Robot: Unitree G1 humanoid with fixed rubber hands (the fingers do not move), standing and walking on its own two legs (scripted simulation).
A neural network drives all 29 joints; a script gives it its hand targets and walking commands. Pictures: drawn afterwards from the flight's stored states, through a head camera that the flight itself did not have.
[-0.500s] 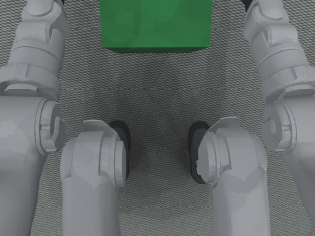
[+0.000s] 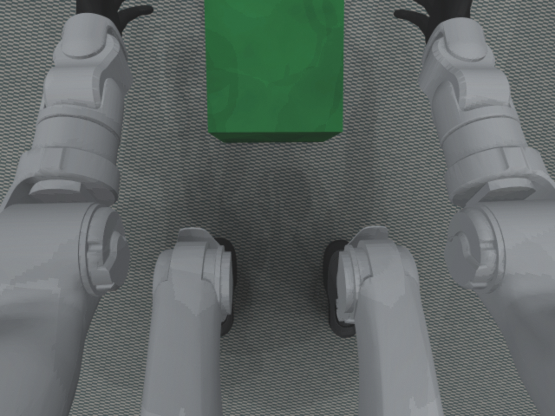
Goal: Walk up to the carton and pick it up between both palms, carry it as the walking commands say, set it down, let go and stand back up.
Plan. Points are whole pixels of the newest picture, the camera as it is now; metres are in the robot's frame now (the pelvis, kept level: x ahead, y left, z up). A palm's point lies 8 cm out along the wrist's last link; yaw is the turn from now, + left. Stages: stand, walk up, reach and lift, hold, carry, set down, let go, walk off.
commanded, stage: set down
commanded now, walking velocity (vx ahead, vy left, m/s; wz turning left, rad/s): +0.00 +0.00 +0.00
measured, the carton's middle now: (273, 54) +0.60 +0.02 -0.34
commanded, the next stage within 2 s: let go in 0.90 s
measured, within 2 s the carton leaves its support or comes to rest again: neither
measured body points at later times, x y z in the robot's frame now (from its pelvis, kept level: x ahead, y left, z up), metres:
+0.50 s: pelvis +0.02 +0.00 +0.13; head +0.34 +0.01 +0.45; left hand +0.57 +0.22 +0.03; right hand +0.57 -0.17 +0.03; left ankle +0.11 +0.13 -0.40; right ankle +0.10 -0.13 -0.40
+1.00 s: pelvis +0.04 +0.00 +0.23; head +0.34 +0.01 +0.56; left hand +0.56 +0.21 +0.13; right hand +0.56 -0.17 +0.13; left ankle +0.11 +0.13 -0.40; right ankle +0.10 -0.13 -0.40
